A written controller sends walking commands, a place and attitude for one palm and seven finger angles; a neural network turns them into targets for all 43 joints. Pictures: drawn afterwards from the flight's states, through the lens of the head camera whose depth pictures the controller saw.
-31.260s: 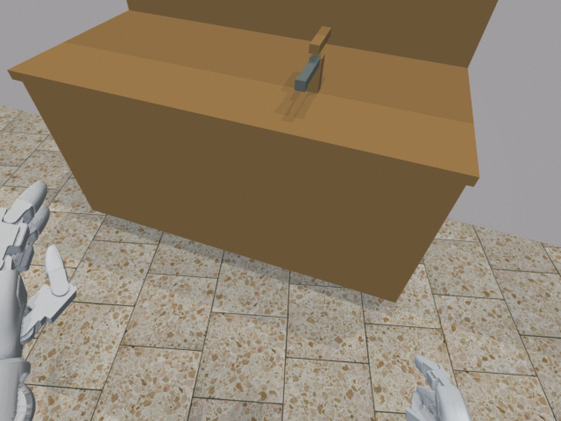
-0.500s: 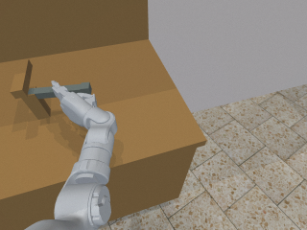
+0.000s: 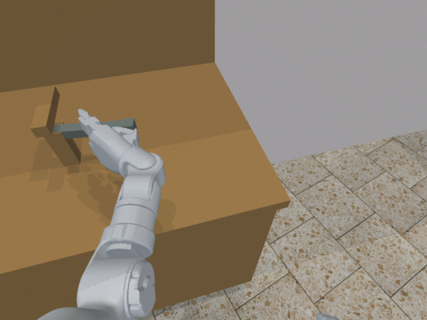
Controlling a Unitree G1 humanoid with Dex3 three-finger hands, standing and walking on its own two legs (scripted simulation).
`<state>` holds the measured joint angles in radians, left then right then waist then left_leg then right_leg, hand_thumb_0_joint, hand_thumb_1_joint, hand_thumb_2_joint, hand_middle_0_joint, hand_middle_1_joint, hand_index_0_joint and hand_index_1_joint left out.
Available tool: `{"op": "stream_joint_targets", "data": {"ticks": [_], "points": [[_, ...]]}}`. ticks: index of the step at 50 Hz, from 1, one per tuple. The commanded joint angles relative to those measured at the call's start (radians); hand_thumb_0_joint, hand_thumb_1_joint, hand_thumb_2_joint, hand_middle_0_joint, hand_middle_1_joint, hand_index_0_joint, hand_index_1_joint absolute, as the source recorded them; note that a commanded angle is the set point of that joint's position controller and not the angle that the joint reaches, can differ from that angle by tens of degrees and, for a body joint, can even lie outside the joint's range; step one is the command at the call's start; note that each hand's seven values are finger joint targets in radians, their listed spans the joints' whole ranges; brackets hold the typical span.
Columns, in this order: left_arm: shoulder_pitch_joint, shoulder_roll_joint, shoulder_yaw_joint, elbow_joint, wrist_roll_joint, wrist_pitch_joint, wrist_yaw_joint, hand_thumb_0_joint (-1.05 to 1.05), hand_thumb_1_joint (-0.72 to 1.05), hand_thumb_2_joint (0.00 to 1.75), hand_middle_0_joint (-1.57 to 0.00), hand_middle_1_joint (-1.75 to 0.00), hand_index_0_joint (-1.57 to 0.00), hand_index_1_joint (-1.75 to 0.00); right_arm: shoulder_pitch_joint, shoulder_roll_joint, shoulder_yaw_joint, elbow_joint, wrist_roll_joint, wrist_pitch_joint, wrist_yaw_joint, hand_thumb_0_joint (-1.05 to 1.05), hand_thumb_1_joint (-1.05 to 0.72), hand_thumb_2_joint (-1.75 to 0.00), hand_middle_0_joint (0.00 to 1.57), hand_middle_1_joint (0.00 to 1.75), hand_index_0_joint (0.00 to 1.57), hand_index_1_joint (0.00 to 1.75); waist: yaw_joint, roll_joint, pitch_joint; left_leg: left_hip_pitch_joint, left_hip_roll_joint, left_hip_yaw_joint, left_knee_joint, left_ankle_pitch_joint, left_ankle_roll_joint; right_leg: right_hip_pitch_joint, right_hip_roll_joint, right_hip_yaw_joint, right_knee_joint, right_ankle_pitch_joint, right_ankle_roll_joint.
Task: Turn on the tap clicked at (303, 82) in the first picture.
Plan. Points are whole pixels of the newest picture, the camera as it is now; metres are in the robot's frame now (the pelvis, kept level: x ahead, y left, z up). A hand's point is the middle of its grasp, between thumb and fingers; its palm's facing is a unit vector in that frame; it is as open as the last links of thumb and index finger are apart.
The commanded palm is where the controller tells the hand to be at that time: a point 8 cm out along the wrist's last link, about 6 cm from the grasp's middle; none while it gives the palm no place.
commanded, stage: lift the hand up off the lever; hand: left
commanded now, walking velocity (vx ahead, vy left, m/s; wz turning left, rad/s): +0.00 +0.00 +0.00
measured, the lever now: (129, 127) +0.49 +0.20 +0.09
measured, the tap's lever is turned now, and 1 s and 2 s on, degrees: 80 80 80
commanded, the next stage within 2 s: draw the hand back beside the body in 1.22 s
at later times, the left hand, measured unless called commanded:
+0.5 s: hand (132, 131) +0.42 +0.17 +0.14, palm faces +0.78 -0.62 -0.10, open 7.9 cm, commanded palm +0.37 +0.18 +0.15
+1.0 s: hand (126, 124) +0.43 +0.18 +0.16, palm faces +0.78 -0.62 -0.08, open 7.9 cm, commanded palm +0.37 +0.19 +0.17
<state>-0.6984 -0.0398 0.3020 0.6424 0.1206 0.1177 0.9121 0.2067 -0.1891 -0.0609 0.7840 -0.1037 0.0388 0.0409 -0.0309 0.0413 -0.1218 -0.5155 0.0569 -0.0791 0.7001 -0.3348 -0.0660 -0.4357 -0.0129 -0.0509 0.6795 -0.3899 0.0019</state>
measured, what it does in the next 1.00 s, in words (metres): stands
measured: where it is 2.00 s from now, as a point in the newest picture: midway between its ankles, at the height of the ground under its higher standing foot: outside the picture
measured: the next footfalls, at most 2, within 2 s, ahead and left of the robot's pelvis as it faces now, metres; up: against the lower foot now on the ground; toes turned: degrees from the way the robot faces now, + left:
none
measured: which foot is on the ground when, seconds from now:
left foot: down 0.00-1.00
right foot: down 0.00-1.00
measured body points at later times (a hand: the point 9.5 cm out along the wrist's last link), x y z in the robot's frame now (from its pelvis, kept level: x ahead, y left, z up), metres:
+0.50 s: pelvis -0.01 +0.00 +0.00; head +0.00 -0.01 +0.45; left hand +0.38 +0.20 +0.15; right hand +0.12 -0.24 -0.12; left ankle +0.01 +0.16 -0.72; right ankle -0.03 -0.12 -0.72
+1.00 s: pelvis +0.00 +0.00 +0.01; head +0.01 -0.01 +0.46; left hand +0.38 +0.21 +0.16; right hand +0.13 -0.23 -0.12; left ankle +0.01 +0.16 -0.72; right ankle -0.03 -0.12 -0.72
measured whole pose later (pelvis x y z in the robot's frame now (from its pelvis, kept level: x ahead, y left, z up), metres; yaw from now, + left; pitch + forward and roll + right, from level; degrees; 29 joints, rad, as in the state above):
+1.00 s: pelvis +0.00 +0.00 +0.01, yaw +0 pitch +5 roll -1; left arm -0.71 -0.03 0.28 0.55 0.08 0.25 0.89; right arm 0.17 -0.19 -0.05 0.81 -0.08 0.01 0.02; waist 0.00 0.04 -0.09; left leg -0.41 0.05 -0.07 0.61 -0.30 -0.06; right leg -0.34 -0.02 -0.04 0.60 -0.35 0.01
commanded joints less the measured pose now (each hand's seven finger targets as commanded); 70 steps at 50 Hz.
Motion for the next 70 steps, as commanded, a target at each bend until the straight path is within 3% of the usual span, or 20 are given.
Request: {"op": "stream_joint_targets", "data": {"ticks": [1,7,15,17,23,32,35,37,39,42,45,47,50,52,56,62,66,67,69,70], "points": [[-0.423,0.088,-0.083,-0.247,0.034,-0.034,0.005,0.00,0.90,0.90,-0.15,-0.15,-0.15,-0.15,-0.051,-0.115,-0.028,-0.114,0.010,-0.032,-0.005,0.00,-0.90,-0.90,0.20,0.30,0.20,0.30,-0.009,-0.076,-0.320,0.204,-0.052,0.100,-0.043,0.391,0.052,0.143,0.025,-0.051,-0.090,0.448,-0.027],[-0.443,0.137,-0.046,-0.253,0.030,-0.014,0.009,0.00,0.90,0.90,-0.15,-0.15,-0.15,-0.15,-0.077,-0.120,-0.024,-0.097,0.013,-0.043,-0.016,0.00,-0.90,-0.90,0.20,0.30,0.20,0.30,0.004,-0.084,-0.283,0.200,-0.056,0.094,-0.075,0.331,0.054,0.142,0.027,-0.047,-0.119,0.375,-0.027],[-0.492,0.090,-0.092,-0.243,0.031,-0.002,0.010,0.00,0.90,0.90,-0.15,-0.15,-0.15,-0.15,-0.090,-0.109,-0.018,-0.096,0.014,-0.055,-0.016,0.00,-0.90,-0.90,0.20,0.30,0.20,0.30,-0.006,-0.080,-0.286,0.218,-0.057,0.099,-0.081,0.312,0.055,0.127,0.026,-0.046,-0.127,0.341,-0.027],[-0.482,0.133,-0.054,-0.213,0.028,0.006,0.010,0.00,0.90,0.90,-0.15,-0.15,-0.15,-0.15,-0.092,-0.117,-0.018,-0.089,0.015,-0.051,-0.022,0.00,-0.90,-0.90,0.20,0.30,0.20,0.30,0.003,-0.083,-0.274,0.205,-0.059,0.092,-0.093,0.294,0.053,0.130,0.028,-0.044,-0.134,0.318,-0.027],[-0.522,0.114,-0.072,-0.211,0.029,0.008,0.012,0.00,0.90,0.90,-0.15,-0.15,-0.15,-0.15,-0.101,-0.110,-0.013,-0.095,0.016,-0.054,-0.023,0.00,-0.90,-0.90,0.20,0.30,0.20,0.30,-0.001,-0.074,-0.272,0.211,-0.060,0.098,-0.100,0.285,0.055,0.125,0.025,-0.040,-0.139,0.304,-0.026],[-0.516,0.174,-0.025,-0.207,0.020,0.021,-0.001,0.00,0.90,0.90,-0.15,-0.15,-0.15,-0.15,-0.099,-0.119,-0.016,-0.092,0.021,-0.052,-0.033,0.00,-0.90,-0.90,0.20,0.30,0.20,0.30,0.007,-0.089,-0.270,0.212,-0.060,0.100,-0.109,0.279,0.058,0.147,0.028,-0.036,-0.156,0.302,-0.024],[-0.523,0.123,-0.075,-0.264,0.018,0.020,-0.006,0.00,0.90,0.90,-0.15,-0.15,-0.15,-0.15,-0.093,-0.111,-0.015,-0.103,0.019,-0.059,-0.027,0.00,-0.90,-0.90,0.20,0.30,0.20,0.30,0.006,-0.072,-0.308,0.248,-0.058,0.108,-0.102,0.340,0.058,0.166,0.028,-0.039,-0.142,0.370,-0.027],[-0.483,0.163,-0.040,-0.267,0.013,0.031,-0.010,0.00,0.90,0.90,-0.15,-0.15,-0.15,-0.15,-0.093,-0.119,-0.020,-0.102,0.020,-0.056,-0.030,0.00,-0.90,-0.90,0.20,0.30,0.20,0.30,0.019,-0.074,-0.312,0.248,-0.059,0.102,-0.107,0.350,0.054,0.182,0.031,-0.042,-0.143,0.379,-0.028],[-0.475,0.116,-0.078,-0.277,0.003,0.043,-0.017,0.00,0.90,0.90,-0.15,-0.15,-0.15,-0.15,-0.099,-0.113,-0.016,-0.106,0.025,-0.057,-0.026,0.00,-0.90,-0.90,0.20,0.30,0.20,0.30,0.012,-0.087,-0.288,0.250,-0.057,0.107,-0.109,0.353,0.055,0.180,0.028,-0.044,-0.148,0.384,-0.026],[-0.469,0.149,-0.056,-0.295,-0.002,0.058,-0.021,0.00,0.90,0.90,-0.15,-0.15,-0.15,-0.15,-0.112,-0.118,-0.017,-0.102,0.027,-0.057,-0.032,0.00,-0.90,-0.90,0.20,0.30,0.20,0.30,0.021,-0.066,-0.275,0.257,-0.057,0.104,-0.123,0.345,0.054,0.184,0.030,-0.044,-0.160,0.364,-0.028],[-0.517,0.111,-0.092,-0.294,-0.004,0.068,-0.020,0.00,0.90,0.90,-0.15,-0.15,-0.15,-0.15,-0.121,-0.113,-0.010,-0.099,0.029,-0.063,-0.031,0.00,-0.90,-0.90,0.20,0.30,0.20,0.30,0.007,-0.082,-0.246,0.261,-0.057,0.106,-0.128,0.327,0.056,0.165,0.028,-0.045,-0.167,0.340,-0.026],[-0.502,0.166,-0.048,-0.327,0.001,0.066,-0.017,0.00,0.90,0.90,-0.15,-0.15,-0.15,-0.15,-0.123,-0.116,-0.018,-0.098,0.027,-0.064,-0.034,0.00,-0.90,-0.90,0.20,0.30,0.20,0.30,0.028,-0.053,-0.286,0.279,-0.056,0.103,-0.130,0.350,0.052,0.185,0.033,-0.044,-0.163,0.349,-0.031],[-0.495,0.096,-0.108,-0.332,0.002,0.080,-0.019,0.00,0.90,0.90,-0.15,-0.15,-0.15,-0.15,-0.124,-0.107,-0.012,-0.102,0.026,-0.067,-0.026,0.00,-0.90,-0.90,0.20,0.30,0.20,0.30,0.021,-0.064,-0.287,0.293,-0.054,0.107,-0.123,0.394,0.048,0.190,0.030,-0.050,-0.151,0.398,-0.031],[-0.458,0.158,-0.051,-0.316,-0.003,0.091,-0.023,0.00,0.90,0.90,-0.15,-0.15,-0.15,-0.15,-0.124,-0.117,-0.016,-0.098,0.029,-0.057,-0.032,0.00,-0.90,-0.90,0.20,0.30,0.20,0.30,0.035,-0.071,-0.295,0.291,-0.056,0.106,-0.131,0.397,0.048,0.213,0.030,-0.047,-0.158,0.405,-0.032],[-0.454,0.094,-0.101,-0.315,-0.015,0.110,-0.030,0.00,0.90,0.90,-0.15,-0.15,-0.15,-0.15,-0.142,-0.109,-0.007,-0.109,0.036,-0.052,-0.030,0.00,-0.90,-0.90,0.20,0.30,0.20,0.30,0.026,-0.097,-0.258,0.286,-0.055,0.112,-0.137,0.390,0.051,0.210,0.023,-0.048,-0.168,0.412,-0.028],[-0.461,0.128,-0.081,-0.370,-0.003,0.102,-0.027,0.00,0.90,0.90,-0.15,-0.15,-0.15,-0.15,-0.145,-0.110,-0.012,-0.107,0.031,-0.052,-0.030,0.00,-0.90,-0.90,0.20,0.30,0.20,0.30,0.041,-0.065,-0.289,0.318,-0.052,0.107,-0.134,0.440,0.045,0.225,0.026,-0.048,-0.162,0.446,-0.033],[-0.432,0.095,-0.107,-0.384,-0.010,0.109,-0.032,0.00,0.90,0.90,-0.15,-0.15,-0.15,-0.15,-0.158,-0.105,-0.009,-0.118,0.034,-0.049,-0.031,0.00,-0.90,-0.90,0.20,0.30,0.20,0.30,0.039,-0.095,-0.286,0.308,-0.054,0.118,-0.128,0.442,0.050,0.242,0.018,-0.043,-0.161,0.483,-0.028],[-0.366,0.112,-0.254,-0.449,0.036,0.102,-0.201,0.00,0.90,0.90,-0.15,-0.15,-0.15,-0.15,-0.116,-0.134,-0.014,-0.115,0.041,-0.014,-0.055,0.00,-0.90,-0.90,0.20,0.30,0.20,0.30,-0.014,-0.154,-0.281,0.344,-0.050,0.123,-0.135,0.455,0.066,0.259,0.021,-0.023,-0.137,0.543,-0.027],[-0.309,0.193,-0.207,-0.573,-0.001,0.069,-0.345,0.00,0.90,0.90,-0.15,-0.16,-0.15,-0.16,-0.114,-0.123,-0.010,-0.180,0.069,-0.002,-0.083,0.00,-0.90,-0.90,0.20,0.30,0.20,0.30,0.025,-0.091,-0.339,0.394,-0.058,0.133,-0.145,0.497,0.082,0.325,0.021,-0.006,-0.140,0.627,-0.027],[-0.222,0.209,-0.200,-0.579,-0.025,0.063,-0.411,0.00,0.90,0.90,-0.15,-0.16,-0.15,-0.16,-0.115,-0.115,-0.005,-0.196,0.079,0.005,-0.093,0.00,-0.90,-0.90,0.20,0.30,0.20,0.30,0.034,-0.095,-0.308,0.396,-0.054,0.132,-0.151,0.497,0.082,0.336,0.021,-0.005,-0.147,0.641,-0.025]]}}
